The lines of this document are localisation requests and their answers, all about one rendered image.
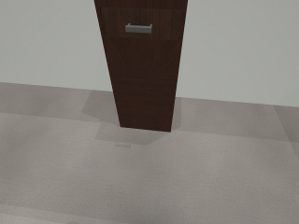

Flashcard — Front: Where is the handle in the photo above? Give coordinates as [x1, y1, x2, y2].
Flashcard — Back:
[125, 23, 152, 34]

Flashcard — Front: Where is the cabinet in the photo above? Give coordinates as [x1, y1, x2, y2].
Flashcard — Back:
[93, 0, 188, 133]

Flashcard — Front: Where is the drawer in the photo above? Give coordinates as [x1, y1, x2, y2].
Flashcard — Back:
[100, 7, 181, 40]

